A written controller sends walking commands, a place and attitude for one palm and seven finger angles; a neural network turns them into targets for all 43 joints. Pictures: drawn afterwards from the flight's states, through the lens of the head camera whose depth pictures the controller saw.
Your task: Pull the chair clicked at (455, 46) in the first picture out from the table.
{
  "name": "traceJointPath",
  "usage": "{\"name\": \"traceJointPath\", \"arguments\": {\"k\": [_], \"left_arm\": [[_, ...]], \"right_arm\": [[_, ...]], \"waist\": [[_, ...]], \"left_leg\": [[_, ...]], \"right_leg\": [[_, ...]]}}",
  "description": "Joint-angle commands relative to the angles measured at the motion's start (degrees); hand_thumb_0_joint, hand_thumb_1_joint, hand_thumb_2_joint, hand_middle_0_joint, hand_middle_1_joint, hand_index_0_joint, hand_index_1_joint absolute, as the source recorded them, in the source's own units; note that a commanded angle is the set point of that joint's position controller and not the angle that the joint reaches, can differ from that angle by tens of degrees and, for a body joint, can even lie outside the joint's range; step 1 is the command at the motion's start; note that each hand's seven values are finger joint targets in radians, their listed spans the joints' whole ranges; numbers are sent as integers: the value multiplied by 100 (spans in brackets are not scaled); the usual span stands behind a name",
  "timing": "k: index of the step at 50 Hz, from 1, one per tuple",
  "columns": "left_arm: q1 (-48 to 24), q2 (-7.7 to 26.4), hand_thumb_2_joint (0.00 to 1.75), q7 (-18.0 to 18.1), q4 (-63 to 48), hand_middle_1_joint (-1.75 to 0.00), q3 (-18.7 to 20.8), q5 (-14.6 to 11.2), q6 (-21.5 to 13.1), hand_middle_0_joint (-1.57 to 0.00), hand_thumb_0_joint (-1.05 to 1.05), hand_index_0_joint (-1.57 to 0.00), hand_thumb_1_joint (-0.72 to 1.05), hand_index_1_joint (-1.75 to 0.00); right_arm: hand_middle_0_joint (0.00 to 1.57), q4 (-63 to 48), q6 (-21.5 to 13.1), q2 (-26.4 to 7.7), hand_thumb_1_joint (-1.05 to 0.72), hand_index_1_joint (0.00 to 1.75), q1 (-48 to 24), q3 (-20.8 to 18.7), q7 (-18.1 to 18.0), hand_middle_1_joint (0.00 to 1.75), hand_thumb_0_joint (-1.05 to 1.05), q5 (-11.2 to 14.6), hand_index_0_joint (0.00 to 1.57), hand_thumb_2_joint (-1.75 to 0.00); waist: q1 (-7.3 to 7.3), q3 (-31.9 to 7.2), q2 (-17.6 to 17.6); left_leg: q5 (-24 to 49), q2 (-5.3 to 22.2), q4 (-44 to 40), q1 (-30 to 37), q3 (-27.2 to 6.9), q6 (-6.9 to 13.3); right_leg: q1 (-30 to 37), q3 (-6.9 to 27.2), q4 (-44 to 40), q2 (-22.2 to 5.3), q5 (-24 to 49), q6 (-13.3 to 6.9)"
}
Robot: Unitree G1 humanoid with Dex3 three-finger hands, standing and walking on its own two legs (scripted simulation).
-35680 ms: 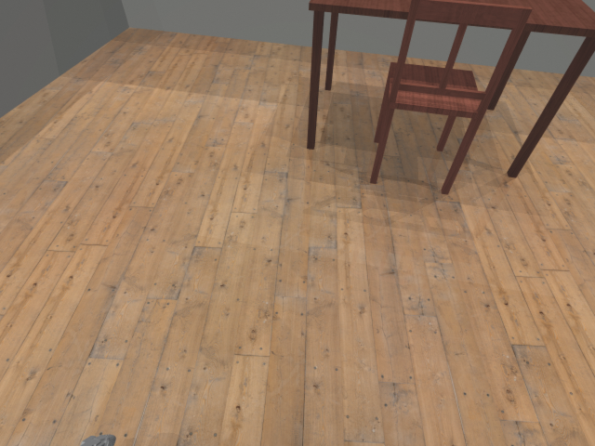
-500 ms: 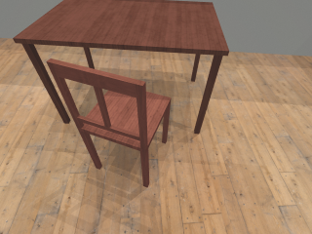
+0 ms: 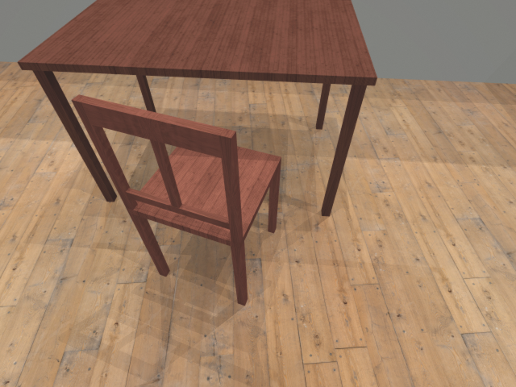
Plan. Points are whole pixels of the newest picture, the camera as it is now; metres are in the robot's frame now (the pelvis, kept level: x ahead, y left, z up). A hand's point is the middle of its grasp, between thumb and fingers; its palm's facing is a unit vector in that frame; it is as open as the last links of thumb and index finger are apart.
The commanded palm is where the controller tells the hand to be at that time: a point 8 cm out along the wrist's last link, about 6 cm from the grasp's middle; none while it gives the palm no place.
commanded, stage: look to check the result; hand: left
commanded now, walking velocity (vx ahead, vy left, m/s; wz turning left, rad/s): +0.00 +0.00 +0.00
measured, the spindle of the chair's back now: (167, 175) +0.62 +0.28 -0.10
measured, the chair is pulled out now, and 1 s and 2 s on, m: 0.22 0.22 0.22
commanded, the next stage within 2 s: take the last steps up to it in 0.38 s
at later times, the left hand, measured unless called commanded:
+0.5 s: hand out of the picture -0.02 +0.14 -0.18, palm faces +0.07 -0.99 -0.16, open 7.4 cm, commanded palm none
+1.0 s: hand out of the picture +0.02 +0.13 -0.19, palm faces +0.10 -0.98 -0.17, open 7.4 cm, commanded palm none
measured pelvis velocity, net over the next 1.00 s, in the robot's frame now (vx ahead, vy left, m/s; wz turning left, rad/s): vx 0.07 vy -0.02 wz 0.00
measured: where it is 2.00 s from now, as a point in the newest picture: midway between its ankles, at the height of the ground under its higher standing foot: outside the picture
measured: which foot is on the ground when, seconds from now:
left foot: down 0.00-1.00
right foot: down 0.00-1.00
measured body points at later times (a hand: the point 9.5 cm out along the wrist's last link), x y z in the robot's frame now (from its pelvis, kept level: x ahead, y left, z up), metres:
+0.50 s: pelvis +0.00 -0.01 +0.00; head +0.02 -0.01 +0.45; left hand -0.02 +0.20 -0.16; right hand -0.02 -0.20 -0.17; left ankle +0.00 +0.12 -0.74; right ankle +0.01 -0.10 -0.74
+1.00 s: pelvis +0.07 -0.02 -0.01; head +0.09 -0.02 +0.44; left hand +0.02 +0.19 -0.17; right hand +0.02 -0.23 -0.17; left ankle +0.02 +0.10 -0.73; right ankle +0.01 -0.10 -0.74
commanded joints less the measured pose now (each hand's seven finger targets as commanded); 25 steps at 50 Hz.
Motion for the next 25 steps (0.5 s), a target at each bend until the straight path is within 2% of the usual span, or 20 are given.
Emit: {"name": "traceJointPath", "arguments": {"k": [1,11,14,16,18,20,21,25], "left_arm": [[456,462,90,7,-115,-30,65,26,-55,-20,0,-20,90,-30],[449,465,90,10,-104,-30,61,27,-68,-20,0,-20,90,-30],[471,461,90,2,-103,-30,67,18,-84,-20,0,-20,90,-30],[463,450,90,11,-107,-30,55,25,-77,-20,0,-20,90,-30],[454,447,90,4,-99,-30,63,22,-78,-20,0,-20,90,-30],[458,440,90,2,-91,-30,65,18,-84,-20,0,-20,90,-30],[456,444,90,10,-103,-30,54,27,-78,-20,0,-20,90,-30],[452,439,90,5,-97,-30,62,13,-87,-20,0,-20,90,-30]], "right_arm": [[20,-109,-36,-418,-90,30,486,-66,-45,30,0,-19,20,-90],[20,-91,-15,-391,-90,30,446,-73,-41,30,0,-21,20,-90],[20,-80,-41,-410,-90,30,408,-70,-47,30,0,-25,20,-90],[20,-87,-23,-412,-90,30,384,-74,-48,30,0,-18,20,-90],[20,-72,-33,-409,-90,30,397,-70,-50,30,0,-24,20,-90],[20,-74,-36,-426,-90,30,392,-74,-52,30,0,-25,20,-90],[20,-86,-22,-413,-90,30,379,-81,-51,30,0,-20,20,-90],[20,-58,-44,-426,-90,30,368,-71,-57,30,0,-25,20,-90]], "waist": [[15,423,-65],[6,489,-106],[19,311,-24],[12,476,-51],[9,423,15],[6,343,-79],[11,462,-39],[12,319,6]], "left_leg": [[310,472,-468,-293,-476,212],[258,453,-454,-262,-433,185],[405,437,-423,-179,-429,181],[345,461,-432,-217,-431,173],[378,452,-448,-219,-431,172],[358,447,-438,-175,-431,172],[322,461,-450,-205,-431,174],[467,463,-448,-143,-437,172]], "right_leg": [[-207,570,-620,-495,2,-138],[-284,598,-716,-508,-112,-140],[-173,616,-687,-527,69,-134],[-273,580,-705,-504,3,-138],[-222,607,-687,-510,57,-132],[-198,631,-697,-511,27,-136],[-265,609,-719,-502,-8,-139],[-156,617,-674,-510,149,-141]]}}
